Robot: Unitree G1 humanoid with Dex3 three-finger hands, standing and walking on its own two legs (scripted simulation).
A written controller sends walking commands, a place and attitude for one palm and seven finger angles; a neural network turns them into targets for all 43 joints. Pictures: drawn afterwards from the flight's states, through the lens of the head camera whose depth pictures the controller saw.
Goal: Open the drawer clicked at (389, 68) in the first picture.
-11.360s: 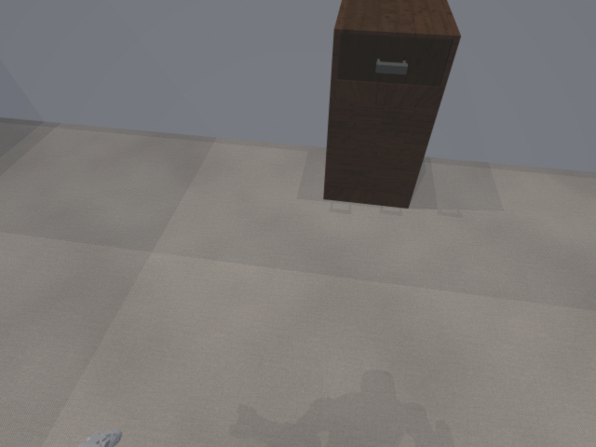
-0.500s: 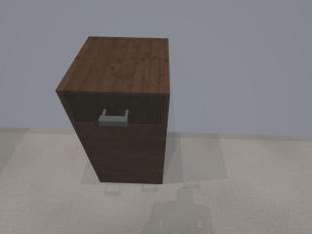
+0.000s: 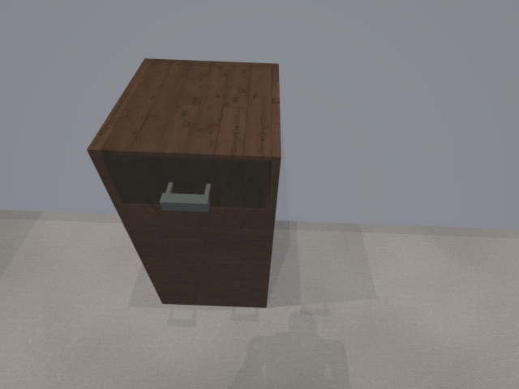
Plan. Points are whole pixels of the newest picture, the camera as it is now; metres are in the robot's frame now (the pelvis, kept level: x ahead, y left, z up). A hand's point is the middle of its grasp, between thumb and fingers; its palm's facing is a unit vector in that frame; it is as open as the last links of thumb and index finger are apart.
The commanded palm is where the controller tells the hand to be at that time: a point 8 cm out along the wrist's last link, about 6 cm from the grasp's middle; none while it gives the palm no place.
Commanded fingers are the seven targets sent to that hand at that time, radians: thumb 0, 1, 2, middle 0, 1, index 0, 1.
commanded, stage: look again from close up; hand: left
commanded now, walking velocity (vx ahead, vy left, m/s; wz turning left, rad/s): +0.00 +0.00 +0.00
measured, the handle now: (187, 194) +0.53 +0.20 -0.06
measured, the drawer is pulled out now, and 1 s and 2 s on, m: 0.00 0.00 0.00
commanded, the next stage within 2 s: raise the hand with hooked fingers in 0.28 s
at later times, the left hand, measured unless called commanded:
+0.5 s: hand out of the picture +0.07 +0.20 -0.13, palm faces -0.08 -0.88 -0.46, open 7.3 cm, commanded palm +0.12 +0.21 -0.05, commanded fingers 0.00 0.74 0.83 -0.21 -0.41 -0.21 -0.41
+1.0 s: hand (128, 355) +0.18 +0.21 -0.04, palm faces +0.06 -0.07 -1.00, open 9.7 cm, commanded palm +0.17 +0.20 +0.01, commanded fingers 0.00 0.15 0.58 -0.25 -0.78 -0.25 -0.78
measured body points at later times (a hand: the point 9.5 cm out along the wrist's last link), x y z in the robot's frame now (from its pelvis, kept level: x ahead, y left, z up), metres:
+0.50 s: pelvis +0.01 +0.00 +0.00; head +0.02 -0.01 +0.45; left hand +0.08 +0.24 -0.10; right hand +0.05 -0.24 -0.14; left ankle +0.02 +0.07 -0.74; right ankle -0.03 -0.11 -0.73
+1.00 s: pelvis -0.01 -0.06 -0.05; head +0.02 -0.08 +0.40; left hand +0.17 +0.21 +0.01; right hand +0.27 -0.23 -0.11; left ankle +0.02 +0.07 -0.74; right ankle -0.01 -0.10 -0.74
